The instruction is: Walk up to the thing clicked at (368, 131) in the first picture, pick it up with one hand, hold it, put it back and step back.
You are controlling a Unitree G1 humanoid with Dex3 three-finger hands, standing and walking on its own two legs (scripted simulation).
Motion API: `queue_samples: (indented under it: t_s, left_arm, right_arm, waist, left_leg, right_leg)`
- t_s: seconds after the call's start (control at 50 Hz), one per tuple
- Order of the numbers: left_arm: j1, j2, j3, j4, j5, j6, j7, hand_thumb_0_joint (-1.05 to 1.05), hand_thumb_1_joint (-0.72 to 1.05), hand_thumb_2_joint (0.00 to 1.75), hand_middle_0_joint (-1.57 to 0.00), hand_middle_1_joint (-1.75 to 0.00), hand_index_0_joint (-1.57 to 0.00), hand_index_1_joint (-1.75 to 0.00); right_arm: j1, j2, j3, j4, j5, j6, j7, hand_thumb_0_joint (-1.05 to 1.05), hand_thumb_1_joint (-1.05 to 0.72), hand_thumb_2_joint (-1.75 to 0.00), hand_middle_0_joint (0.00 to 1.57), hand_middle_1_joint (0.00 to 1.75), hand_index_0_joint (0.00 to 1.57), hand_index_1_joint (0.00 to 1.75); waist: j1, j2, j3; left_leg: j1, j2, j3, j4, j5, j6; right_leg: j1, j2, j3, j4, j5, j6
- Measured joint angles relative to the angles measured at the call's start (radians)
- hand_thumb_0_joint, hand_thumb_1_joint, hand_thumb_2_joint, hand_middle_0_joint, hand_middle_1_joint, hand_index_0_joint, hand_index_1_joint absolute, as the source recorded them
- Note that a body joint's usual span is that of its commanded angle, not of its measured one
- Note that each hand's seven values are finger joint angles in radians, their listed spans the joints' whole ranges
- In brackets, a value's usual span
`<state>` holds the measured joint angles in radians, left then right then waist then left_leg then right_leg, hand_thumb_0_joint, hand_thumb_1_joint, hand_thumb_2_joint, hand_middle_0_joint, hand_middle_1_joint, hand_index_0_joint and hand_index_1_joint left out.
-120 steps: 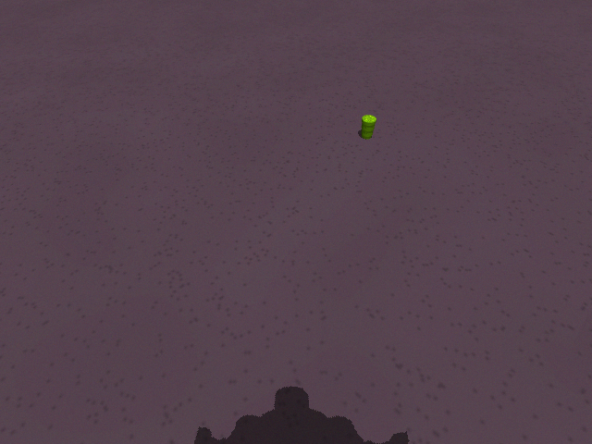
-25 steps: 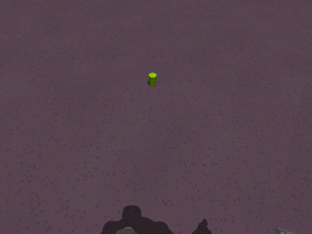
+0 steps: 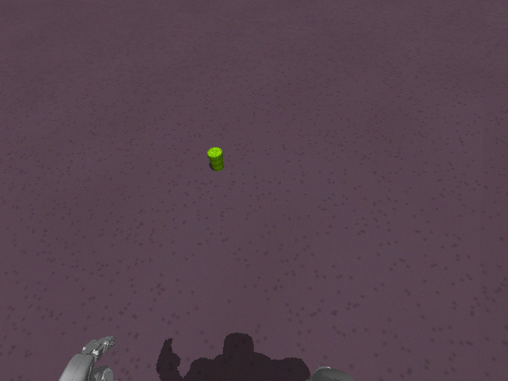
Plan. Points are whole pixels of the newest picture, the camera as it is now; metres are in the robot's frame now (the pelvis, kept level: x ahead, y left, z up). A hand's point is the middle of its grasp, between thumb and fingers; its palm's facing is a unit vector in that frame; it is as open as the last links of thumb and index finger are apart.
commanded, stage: walk up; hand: left
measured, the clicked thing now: (216, 160) +1.28 +0.25 -0.69
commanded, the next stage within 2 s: none
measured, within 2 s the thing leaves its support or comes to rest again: neither
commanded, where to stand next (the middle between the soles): +0.90 +0.07 m, yaw +1 degrees
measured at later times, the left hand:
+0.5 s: hand (100, 332) +0.25 +0.34 -0.15, palm faces -0.02 -0.93 -0.36, open 7.4 cm
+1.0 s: hand (148, 202) +0.53 +0.28 -0.10, palm faces -0.01 -0.92 -0.40, open 7.3 cm
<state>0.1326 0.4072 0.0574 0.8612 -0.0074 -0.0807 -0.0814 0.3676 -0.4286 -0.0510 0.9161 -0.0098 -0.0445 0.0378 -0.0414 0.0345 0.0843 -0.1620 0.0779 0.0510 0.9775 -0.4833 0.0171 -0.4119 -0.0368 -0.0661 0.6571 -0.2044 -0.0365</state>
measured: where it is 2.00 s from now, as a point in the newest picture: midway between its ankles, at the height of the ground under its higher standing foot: (256, 235)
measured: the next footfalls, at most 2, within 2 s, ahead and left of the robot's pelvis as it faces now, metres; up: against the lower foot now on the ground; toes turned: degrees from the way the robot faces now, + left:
left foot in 0.38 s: +0.34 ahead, +0.17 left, +0.00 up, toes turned +6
right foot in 0.82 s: +0.54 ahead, -0.10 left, +0.00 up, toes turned -5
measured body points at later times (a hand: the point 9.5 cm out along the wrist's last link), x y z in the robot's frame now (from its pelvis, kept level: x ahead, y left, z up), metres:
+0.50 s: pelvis +0.23 +0.05 +0.01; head +0.25 +0.08 +0.46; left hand +0.25 +0.38 -0.12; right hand +0.35 -0.27 -0.08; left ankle +0.30 +0.16 -0.72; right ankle +0.16 -0.09 -0.65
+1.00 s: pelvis +0.44 +0.01 +0.01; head +0.45 -0.02 +0.46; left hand +0.53 +0.33 -0.07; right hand +0.49 -0.31 -0.12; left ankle +0.42 +0.16 -0.65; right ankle +0.50 -0.10 -0.72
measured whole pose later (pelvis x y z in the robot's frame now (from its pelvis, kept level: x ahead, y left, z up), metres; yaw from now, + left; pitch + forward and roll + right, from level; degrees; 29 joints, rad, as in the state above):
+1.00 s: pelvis +0.44 +0.01 +0.01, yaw +0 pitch -3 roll +1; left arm 0.23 0.37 0.04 0.86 0.00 -0.09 -0.05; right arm 0.30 -0.44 -0.05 0.90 0.00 -0.04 0.05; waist 0.00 0.06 0.08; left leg -0.41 0.05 0.00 1.05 -0.38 0.03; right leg -0.29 -0.05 -0.08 0.54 -0.21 -0.03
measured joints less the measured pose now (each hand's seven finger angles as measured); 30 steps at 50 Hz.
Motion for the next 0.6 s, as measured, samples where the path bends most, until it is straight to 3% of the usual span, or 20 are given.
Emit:
queue_samples:
  t_s: [0.04, 0.1, 0.26, 0.38, 0.42, 0.48, 0.52, 0.6]
  left_arm:
    - [0.016, -0.02, -0.013, -0.01, -0.009, -0.005, 0.009, 0.0, 0.91, 0.9, -0.2, -0.3, -0.2, -0.3]
    - [0.056, -0.036, -0.023, -0.009, -0.008, -0.009, 0.018, 0.0, 0.91, 0.9, -0.21, -0.3, -0.21, -0.3]
    - [0.167, -0.011, -0.012, 0.005, 0.012, -0.01, 0.019, 0.0, 0.9, 0.9, -0.21, -0.3, -0.21, -0.3]
    - [0.231, 0.042, 0.0, 0.028, 0.015, 0.005, 0.025, 0.01, 0.9, 0.9, -0.21, -0.3, -0.21, -0.3]
    - [0.229, 0.049, 0.003, 0.049, 0.01, 0.02, 0.036, 0.01, 0.91, 0.9, -0.21, -0.3, -0.21, -0.3]
    - [0.211, 0.05, -0.012, 0.071, 0.004, 0.033, 0.045, 0.01, 0.91, 0.9, -0.2, -0.3, -0.2, -0.3]
    - [0.205, 0.052, -0.017, 0.073, 0.001, 0.029, 0.041, 0.01, 0.91, 0.9, -0.2, -0.3, -0.2, -0.3]
    - [0.188, 0.048, -0.015, 0.065, 0.005, 0.029, 0.023, 0.01, 0.91, 0.9, -0.2, -0.3, -0.2, -0.3]
  right_arm:
    - [-0.028, 0.001, 0.006, 0.002, 0.008, 0.001, 0.0, 0.01, -0.9, -0.9, 0.21, 0.3, 0.2, 0.3]
    - [-0.063, 0.001, 0.007, -0.016, 0.005, -0.006, 0.011, 0.01, -0.9, -0.9, 0.21, 0.3, 0.2, 0.3]
    - [-0.115, -0.008, -0.015, -0.033, -0.016, -0.001, 0.046, 0.01, -0.9, -0.9, 0.21, 0.3, 0.2, 0.3]
    - [-0.137, -0.005, -0.024, -0.028, -0.02, -0.017, 0.052, 0.01, -0.9, -0.9, 0.2, 0.3, 0.2, 0.3]
    - [-0.154, 0.006, -0.026, -0.041, -0.025, -0.034, 0.042, 0.01, -0.9, -0.9, 0.2, 0.3, 0.2, 0.3]
    - [-0.153, 0.027, -0.016, -0.067, -0.003, -0.044, 0.031, 0.01, -0.9, -0.9, 0.21, 0.3, 0.2, 0.3]
    - [-0.141, 0.04, -0.004, -0.073, 0.005, -0.044, 0.024, 0.01, -0.9, -0.9, 0.21, 0.3, 0.2, 0.3]
    - [-0.104, 0.046, 0.008, -0.073, 0.004, -0.044, 0.02, 0.01, -0.9, -0.9, 0.21, 0.3, 0.2, 0.3]
  waist:
    - [0.014, 0.009, 0.003]
    - [0.029, 0.021, -0.006]
    - [0.071, 0.017, -0.025]
    - [0.089, -0.027, -0.034]
    - [0.084, -0.065, -0.017]
    - [0.066, -0.08, -0.007]
    - [0.06, -0.095, -0.008]
    - [0.049, -0.102, -0.013]
  left_leg:
    - [-0.103, -0.022, -0.035, 0.131, 0.058, 0.015]
    - [-0.228, -0.01, -0.049, 0.114, 0.131, 0.018]
    - [-0.366, 0.036, -0.037, -0.237, 0.284, -0.019]
    - [-0.272, 0.003, 0.002, -0.415, 0.366, 0.007]
    - [-0.264, -0.025, 0.03, -0.351, 0.323, 0.008]
    - [-0.212, -0.032, 0.041, -0.361, 0.276, 0.014]
    - [-0.156, -0.04, 0.055, -0.413, 0.274, 0.016]
    - [-0.058, -0.054, 0.073, -0.5, 0.264, 0.021]
  right_leg:
    - [0.053, 0.004, -0.001, -0.04, -0.01, -0.001]
    - [0.13, 0.016, -0.004, -0.123, -0.008, -0.004]
    - [0.275, 0.032, -0.019, -0.215, -0.076, 0.008]
    - [0.337, 0.0, -0.024, -0.103, -0.241, 0.046]
    - [0.269, -0.03, 0.021, 0.109, -0.276, 0.019]
    - [0.115, 0.009, 0.089, 0.407, -0.237, -0.006]
    - [0.036, -0.003, 0.09, 0.444, -0.184, -0.006]
    - [-0.064, -0.051, 0.071, 0.33, -0.119, 0.021]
